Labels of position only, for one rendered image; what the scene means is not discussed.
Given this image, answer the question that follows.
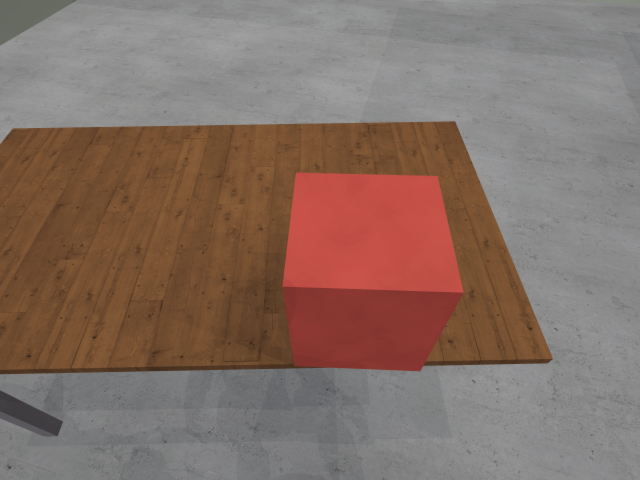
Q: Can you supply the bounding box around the table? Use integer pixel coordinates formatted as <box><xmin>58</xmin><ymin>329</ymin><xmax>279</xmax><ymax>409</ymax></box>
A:
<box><xmin>0</xmin><ymin>121</ymin><xmax>553</xmax><ymax>437</ymax></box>

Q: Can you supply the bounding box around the carton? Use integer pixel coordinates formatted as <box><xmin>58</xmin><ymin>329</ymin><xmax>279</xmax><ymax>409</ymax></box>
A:
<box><xmin>282</xmin><ymin>173</ymin><xmax>464</xmax><ymax>371</ymax></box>

